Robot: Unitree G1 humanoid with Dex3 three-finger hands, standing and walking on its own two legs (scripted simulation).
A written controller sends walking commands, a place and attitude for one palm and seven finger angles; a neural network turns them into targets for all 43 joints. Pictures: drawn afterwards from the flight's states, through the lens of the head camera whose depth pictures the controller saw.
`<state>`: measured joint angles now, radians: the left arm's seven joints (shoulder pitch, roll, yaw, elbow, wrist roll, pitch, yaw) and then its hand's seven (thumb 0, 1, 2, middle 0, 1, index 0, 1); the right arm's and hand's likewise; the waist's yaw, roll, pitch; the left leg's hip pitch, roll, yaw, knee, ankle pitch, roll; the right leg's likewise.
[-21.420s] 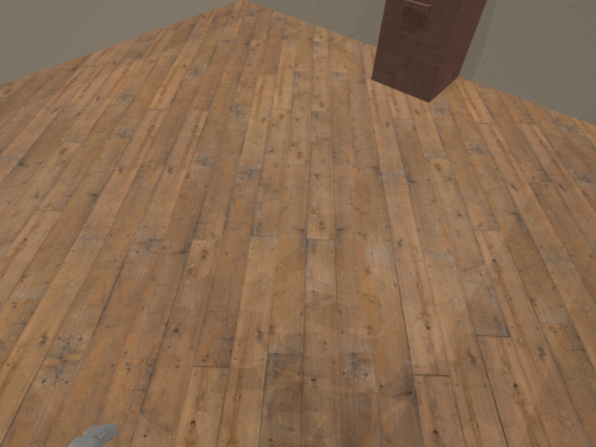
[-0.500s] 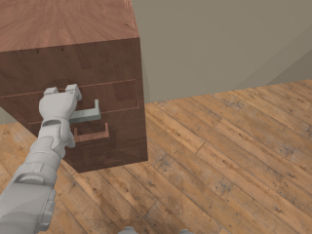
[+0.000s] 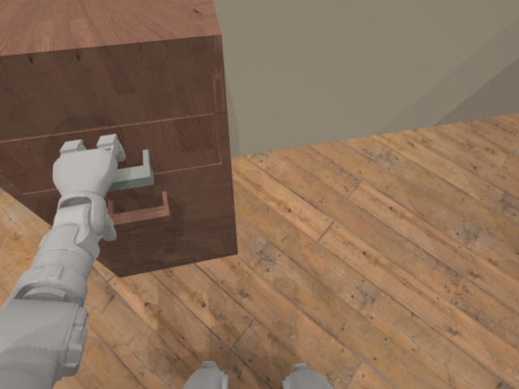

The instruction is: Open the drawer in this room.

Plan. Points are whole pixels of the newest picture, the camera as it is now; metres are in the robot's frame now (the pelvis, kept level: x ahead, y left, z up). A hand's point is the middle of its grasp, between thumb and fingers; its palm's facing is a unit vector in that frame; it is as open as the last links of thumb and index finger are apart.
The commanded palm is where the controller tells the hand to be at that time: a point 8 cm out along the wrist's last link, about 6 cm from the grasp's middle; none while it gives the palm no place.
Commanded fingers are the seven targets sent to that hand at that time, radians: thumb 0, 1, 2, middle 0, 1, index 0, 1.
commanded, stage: lower the fingers behind the handle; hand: left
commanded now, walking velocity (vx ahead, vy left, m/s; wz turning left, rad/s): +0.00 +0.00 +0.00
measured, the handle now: (112, 170) +0.49 +0.25 -0.03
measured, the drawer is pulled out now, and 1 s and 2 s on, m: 0.00 0.00 0.00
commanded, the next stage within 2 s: close the thumb around the handle in 0.92 s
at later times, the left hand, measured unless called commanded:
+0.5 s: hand (111, 200) +0.44 +0.25 -0.05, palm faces -0.06 -0.03 -1.00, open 13.9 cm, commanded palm +0.43 +0.24 +0.01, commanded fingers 0.00 -0.50 0.30 -0.30 -1.20 -0.30 -1.20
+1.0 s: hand (109, 201) +0.44 +0.26 -0.05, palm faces -0.06 -0.03 -1.00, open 13.9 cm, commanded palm +0.42 +0.25 +0.01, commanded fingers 0.00 -0.50 0.30 -0.30 -1.20 -0.30 -1.20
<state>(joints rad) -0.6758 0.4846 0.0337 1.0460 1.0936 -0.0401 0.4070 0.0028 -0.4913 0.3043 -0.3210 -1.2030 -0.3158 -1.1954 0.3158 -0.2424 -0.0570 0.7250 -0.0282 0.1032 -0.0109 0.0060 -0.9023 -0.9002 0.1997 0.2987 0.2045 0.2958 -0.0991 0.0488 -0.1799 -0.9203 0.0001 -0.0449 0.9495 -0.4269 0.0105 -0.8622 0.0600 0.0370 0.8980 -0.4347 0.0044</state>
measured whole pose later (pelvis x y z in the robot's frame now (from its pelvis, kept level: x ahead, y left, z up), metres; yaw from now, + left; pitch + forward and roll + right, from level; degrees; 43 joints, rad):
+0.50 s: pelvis -0.01 +0.01 -0.02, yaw +0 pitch +25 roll -3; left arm -0.70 0.46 0.03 1.08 1.11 -0.01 0.47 0.00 -0.49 0.30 -0.32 -1.20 -0.32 -1.20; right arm 0.30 -0.23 -0.05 0.74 -0.04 0.09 0.01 0.01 -0.90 -0.90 0.20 0.30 0.21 0.30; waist -0.11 0.05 -0.19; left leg -1.04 0.00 -0.05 1.06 -0.45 0.02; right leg -0.98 0.06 0.03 1.00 -0.46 0.01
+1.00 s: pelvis -0.01 +0.00 -0.02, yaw +0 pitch +25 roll -3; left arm -0.69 0.48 0.04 1.06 1.10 -0.02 0.46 0.00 -0.49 0.30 -0.31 -1.20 -0.32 -1.20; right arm 0.30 -0.24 -0.04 0.74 -0.04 0.08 0.00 0.01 -0.90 -0.90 0.20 0.30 0.20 0.30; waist -0.11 0.06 -0.20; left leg -1.06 0.00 -0.05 1.07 -0.46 0.01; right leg -1.00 0.07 0.03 1.02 -0.47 0.01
